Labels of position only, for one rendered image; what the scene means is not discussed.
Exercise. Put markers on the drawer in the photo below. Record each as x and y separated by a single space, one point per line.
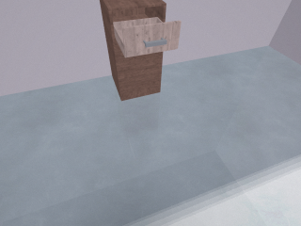
130 35

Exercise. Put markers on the cabinet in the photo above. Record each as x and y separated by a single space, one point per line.
134 76

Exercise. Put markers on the handle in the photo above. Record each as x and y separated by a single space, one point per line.
152 43

